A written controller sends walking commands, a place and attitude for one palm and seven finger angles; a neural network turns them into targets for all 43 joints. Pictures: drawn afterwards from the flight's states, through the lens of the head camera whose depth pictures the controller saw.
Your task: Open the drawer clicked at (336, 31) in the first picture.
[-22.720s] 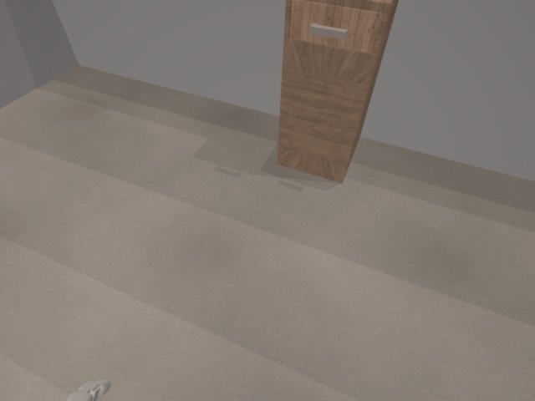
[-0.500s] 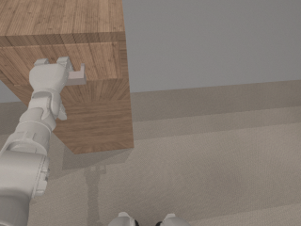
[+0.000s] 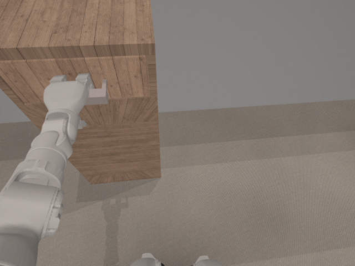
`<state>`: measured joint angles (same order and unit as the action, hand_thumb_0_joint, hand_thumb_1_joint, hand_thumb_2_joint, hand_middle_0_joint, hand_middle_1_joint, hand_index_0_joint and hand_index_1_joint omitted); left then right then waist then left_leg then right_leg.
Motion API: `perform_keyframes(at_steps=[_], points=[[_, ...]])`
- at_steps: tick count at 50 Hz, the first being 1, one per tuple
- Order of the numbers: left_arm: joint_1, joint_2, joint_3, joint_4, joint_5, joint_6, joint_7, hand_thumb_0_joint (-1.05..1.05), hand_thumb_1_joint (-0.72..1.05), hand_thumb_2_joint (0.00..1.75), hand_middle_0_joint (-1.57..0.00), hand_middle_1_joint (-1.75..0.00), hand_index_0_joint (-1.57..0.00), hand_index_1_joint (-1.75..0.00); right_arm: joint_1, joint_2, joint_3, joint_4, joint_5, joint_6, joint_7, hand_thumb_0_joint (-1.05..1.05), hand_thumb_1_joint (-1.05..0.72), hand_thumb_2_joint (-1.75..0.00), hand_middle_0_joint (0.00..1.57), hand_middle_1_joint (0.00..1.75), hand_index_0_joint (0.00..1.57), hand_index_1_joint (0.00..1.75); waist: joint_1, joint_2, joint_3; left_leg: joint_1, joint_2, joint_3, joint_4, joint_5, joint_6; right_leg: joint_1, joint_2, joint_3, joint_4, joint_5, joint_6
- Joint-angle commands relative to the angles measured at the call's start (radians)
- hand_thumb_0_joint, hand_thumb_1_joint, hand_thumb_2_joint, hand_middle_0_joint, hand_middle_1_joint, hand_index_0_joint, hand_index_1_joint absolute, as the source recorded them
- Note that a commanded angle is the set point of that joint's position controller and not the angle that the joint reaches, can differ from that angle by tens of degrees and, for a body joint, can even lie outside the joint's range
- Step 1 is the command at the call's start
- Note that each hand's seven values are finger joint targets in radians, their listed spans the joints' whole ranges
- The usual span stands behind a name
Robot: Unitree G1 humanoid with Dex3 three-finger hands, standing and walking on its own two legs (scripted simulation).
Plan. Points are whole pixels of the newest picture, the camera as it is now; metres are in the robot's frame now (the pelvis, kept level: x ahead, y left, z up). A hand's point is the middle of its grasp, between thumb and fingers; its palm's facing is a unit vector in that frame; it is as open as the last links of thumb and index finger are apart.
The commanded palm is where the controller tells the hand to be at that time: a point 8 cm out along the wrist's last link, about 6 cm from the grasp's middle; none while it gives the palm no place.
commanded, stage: close the thumb around the handle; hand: left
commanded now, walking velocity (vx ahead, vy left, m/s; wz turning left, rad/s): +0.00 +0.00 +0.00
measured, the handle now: (79, 90) +0.53 +0.23 +0.04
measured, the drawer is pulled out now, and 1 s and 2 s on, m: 0.00 0.01 0.05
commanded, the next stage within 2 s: pull the drawer open in 0.34 s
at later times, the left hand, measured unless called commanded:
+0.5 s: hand (77, 110) +0.48 +0.23 +0.02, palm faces -0.06 -0.03 -1.00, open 6.0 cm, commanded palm +0.46 +0.23 +0.08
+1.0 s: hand (76, 115) +0.47 +0.23 +0.02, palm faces -0.04 -0.05 -1.00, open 5.8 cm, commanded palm +0.45 +0.23 +0.08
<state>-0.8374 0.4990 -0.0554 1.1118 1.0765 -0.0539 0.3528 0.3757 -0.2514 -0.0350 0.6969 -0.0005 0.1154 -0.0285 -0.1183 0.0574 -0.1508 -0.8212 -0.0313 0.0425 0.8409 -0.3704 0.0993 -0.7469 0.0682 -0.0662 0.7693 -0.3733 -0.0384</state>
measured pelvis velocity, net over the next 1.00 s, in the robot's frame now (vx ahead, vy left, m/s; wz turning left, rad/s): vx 0.03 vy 0.00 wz -0.01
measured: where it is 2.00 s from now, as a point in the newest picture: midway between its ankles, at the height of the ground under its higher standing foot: outside the picture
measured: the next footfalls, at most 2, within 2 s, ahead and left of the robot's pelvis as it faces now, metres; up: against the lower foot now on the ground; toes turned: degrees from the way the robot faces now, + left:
none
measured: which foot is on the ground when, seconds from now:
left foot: down 0.00-1.00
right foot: down 0.00-1.00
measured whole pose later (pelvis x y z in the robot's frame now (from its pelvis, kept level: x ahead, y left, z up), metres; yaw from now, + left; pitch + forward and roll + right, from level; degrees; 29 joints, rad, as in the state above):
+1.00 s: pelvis +0.03 +0.00 +0.01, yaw -1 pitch +18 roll -2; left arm -0.59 0.45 -0.05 0.88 1.05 -0.03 0.34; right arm 0.30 -0.25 -0.05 0.67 0.02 0.16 -0.02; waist -0.06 0.06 -0.16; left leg -0.68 -0.03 0.06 0.75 -0.39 0.09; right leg -0.62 0.07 -0.03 0.69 -0.39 -0.04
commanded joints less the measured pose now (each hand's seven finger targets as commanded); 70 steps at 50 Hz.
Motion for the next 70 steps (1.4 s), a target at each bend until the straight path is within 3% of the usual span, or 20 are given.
perform_keyframes(at_steps=[1,7,12,15,19,23,25,30,32,34,41,44,45,47,48,49,52,53,59,70], points=[[-0.445,0.194,0.051,-0.178,-0.007,0.007,0.043,0.00,0.56,0.76,-0.38,-1.31,-0.38,-1.31,0.141,-0.177,-0.064,-0.044,-0.007,-0.010,-0.002,0.00,-0.90,-0.90,0.20,0.30,0.20,0.30,-0.027,0.068,-0.403,0.491,0.049,-0.146,-0.068,0.424,-0.079,-0.025,0.021,0.034,-0.077,0.199,-0.006],[-0.454,0.209,0.052,-0.183,-0.007,0.031,0.042,0.00,0.90,0.90,-0.40,-1.35,-0.40,-1.35,0.136,-0.179,-0.062,-0.035,-0.006,0.000,-0.002,0.00,-0.90,-0.90,0.20,0.30,0.20,0.30,-0.029,0.060,-0.402,0.470,0.042,-0.126,-0.073,0.429,-0.073,0.016,0.020,0.041,-0.089,0.228,-0.005],[-0.446,0.179,0.023,-0.158,-0.005,0.040,0.029,0.00,0.90,0.90,-0.40,-1.35,-0.40,-1.35,0.131,-0.174,-0.059,-0.037,-0.001,0.002,-0.004,0.00,-0.90,-0.90,0.20,0.30,0.20,0.30,-0.038,0.053,-0.349,0.449,0.038,-0.121,-0.087,0.390,-0.065,0.016,0.018,0.044,-0.105,0.214,-0.006],[-0.436,0.237,0.076,-0.206,-0.014,0.021,0.025,0.00,0.90,0.90,-0.40,-1.35,-0.40,-1.35,0.131,-0.176,-0.062,-0.045,-0.003,-0.001,-0.007,0.00,-0.90,-0.90,0.20,0.30,0.20,0.30,-0.015,0.066,-0.429,0.474,0.036,-0.110,-0.083,0.419,-0.059,0.074,0.017,0.055,-0.099,0.256,-0.005],[-0.415,0.219,0.061,-0.197,-0.030,0.005,0.008,0.00,0.90,0.90,-0.40,-1.35,-0.40,-1.35,0.121,-0.171,-0.057,-0.049,0.000,-0.002,-0.014,0.00,-0.90,-0.90,0.20,0.30,0.20,0.30,-0.023,0.036,-0.389,0.431,0.030,-0.096,-0.088,0.403,-0.052,0.101,0.013,0.063,-0.109,0.279,-0.002],[-0.355,0.235,0.075,-0.192,-0.025,-0.003,0.008,0.00,0.90,0.90,-0.40,-1.35,-0.40,-1.35,0.117,-0.171,-0.057,-0.054,0.002,-0.003,-0.015,0.00,-0.90,-0.90,0.20,0.30,0.20,0.30,-0.009,0.023,-0.388,0.412,0.026,-0.085,-0.088,0.394,-0.048,0.124,0.014,0.067,-0.108,0.291,-0.001],[-0.315,0.263,0.107,-0.215,-0.025,-0.019,0.005,0.00,0.90,0.90,-0.40,-1.35,-0.40,-1.35,0.114,-0.171,-0.059,-0.059,0.002,0.000,-0.015,0.00,-0.90,-0.90,0.20,0.30,0.20,0.30,0.014,0.029,-0.419,0.414,0.026,-0.080,-0.087,0.433,-0.049,0.161,0.011,0.072,-0.100,0.333,-0.002],[-0.153,0.243,0.121,-0.248,-0.031,-0.032,0.002,0.00,0.90,0.90,-0.40,-1.35,-0.40,-1.35,0.086,-0.166,-0.063,-0.073,0.003,0.014,-0.007,0.00,-0.90,-0.90,0.20,0.30,0.20,0.30,0.053,0.035,-0.420,0.427,0.029,-0.066,-0.088,0.522,-0.056,0.202,0.012,0.075,-0.095,0.410,-0.003],[-0.127,0.194,0.091,-0.289,-0.037,-0.031,0.001,0.00,0.90,0.90,-0.40,-1.35,-0.40,-1.35,0.071,-0.163,-0.067,-0.084,0.005,0.017,-0.002,0.00,-0.90,-0.90,0.20,0.30,0.20,0.30,0.052,0.025,-0.406,0.437,0.032,-0.066,-0.096,0.519,-0.054,0.201,0.013,0.072,-0.103,0.402,-0.002],[-0.079,0.218,0.119,-0.298,-0.042,-0.029,0.003,0.00,0.90,0.90,-0.40,-1.35,-0.40,-1.35,0.058,-0.166,-0.068,-0.086,0.006,0.021,-0.001,0.00,-0.90,-0.90,0.20,0.30,0.20,0.30,0.065,0.016,-0.400,0.429,0.031,-0.059,-0.101,0.532,-0.051,0.231,0.011,0.080,-0.107,0.424,-0.004],[0.048,0.176,0.109,-0.377,-0.051,-0.003,0.005,0.00,0.90,0.90,-0.40,-1.35,-0.40,-1.35,0.031,-0.161,-0.073,-0.101,0.011,0.031,0.006,0.00,-0.90,-0.90,0.20,0.30,0.20,0.30,0.079,-0.006,-0.387,0.468,0.040,-0.061,-0.106,0.644,-0.055,0.254,0.008,0.075,-0.107,0.489,0.000],[0.090,0.196,0.133,-0.447,-0.056,0.007,0.004,0.00,0.90,0.90,-0.40,-1.35,-0.40,-1.35,0.011,-0.163,-0.075,-0.110,0.010,0.033,0.008,0.00,-0.90,-0.90,0.20,0.30,0.20,0.30,0.091,-0.009,-0.411,0.486,0.043,-0.062,-0.108,0.711,-0.056,0.292,0.003,0.082,-0.105,0.544,0.000],[0.106,0.164,0.106,-0.464,-0.055,0.013,0.002,0.00,0.90,0.90,-0.40,-1.35,-0.40,-1.35,0.005,-0.156,-0.074,-0.117,0.014,0.033,0.011,0.00,-0.90,-0.90,0.20,0.30,0.20,0.30,0.090,0.015,-0.410,0.509,0.044,-0.067,-0.109,0.742,-0.059,0.280,0.003,0.080,-0.105,0.549,0.003],[-0.175,0.201,0.090,-0.403,-0.029,0.020,0.010,0.00,0.90,0.90,-0.40,-1.35,-0.40,-1.35,0.035,-0.169,-0.072,-0.071,0.012,0.036,0.001,0.00,-0.90,-0.90,0.20,0.30,0.20,0.30,0.017,-0.010,-0.325,0.486,0.048,-0.081,-0.102,0.657,-0.063,0.179,0.003,0.066,-0.107,0.465,0.008],[-0.250,0.198,0.069,-0.364,-0.018,0.026,0.013,0.00,0.90,0.90,-0.40,-1.35,-0.40,-1.35,0.049,-0.169,-0.072,-0.061,0.009,0.033,-0.001,0.00,-0.90,-0.90,0.20,0.30,0.20,0.30,-0.005,0.006,-0.289,0.474,0.046,-0.086,-0.102,0.613,-0.064,0.137,0.005,0.059,-0.106,0.413,0.004],[-0.265,0.212,0.085,-0.366,-0.016,0.026,0.015,0.00,0.90,0.90,-0.40,-1.35,-0.40,-1.35,0.054,-0.169,-0.076,-0.059,0.007,0.030,-0.003,0.00,-0.90,-0.90,0.20,0.30,0.20,0.30,0.000,-0.001,-0.292,0.480,0.047,-0.086,-0.101,0.616,-0.063,0.131,0.004,0.059,-0.109,0.403,0.001],[-0.285,0.241,0.103,-0.331,-0.002,0.039,0.027,0.00,0.90,0.90,-0.40,-1.35,-0.40,-1.35,0.064,-0.166,-0.071,-0.060,0.001,0.029,-0.010,0.00,-0.90,-0.90,0.20,0.30,0.20,0.30,0.014,0.033,-0.414,0.525,0.036,-0.089,-0.082,0.637,-0.074,0.139,0.007,0.063,-0.091,0.410,0.000],[-0.298,0.185,0.064,-0.319,-0.010,0.039,0.025,0.00,0.90,0.90,-0.40,-1.35,-0.40,-1.35,0.067,-0.161,-0.074,-0.057,-0.001,0.025,-0.009,0.00,-0.90,-0.90,0.20,0.30,0.20,0.30,0.000,0.044,-0.400,0.535,0.036,-0.088,-0.076,0.640,-0.075,0.121,0.005,0.058,-0.093,0.405,-0.001],[-0.353,0.197,0.062,-0.259,-0.024,0.025,0.015,0.00,0.90,0.90,-0.40,-1.35,-0.40,-1.35,0.073,-0.162,-0.064,-0.063,0.002,0.022,-0.014,0.00,-0.90,-0.90,0.20,0.30,0.20,0.30,-0.009,0.005,-0.396,0.463,0.022,-0.088,-0.079,0.501,-0.061,0.136,0.005,0.064,-0.095,0.362,-0.002],[-0.418,0.209,0.055,-0.246,-0.015,-0.027,0.026,0.00,0.90,0.90,-0.40,-1.35,-0.40,-1.35,0.105,-0.167,-0.064,-0.056,0.005,-0.005,-0.014,0.00,-0.90,-0.90,0.20,0.30,0.20,0.30,-0.020,0.045,-0.395,0.427,0.025,-0.101,-0.085,0.353,-0.054,0.078,0.011,0.067,-0.099,0.240,-0.002]])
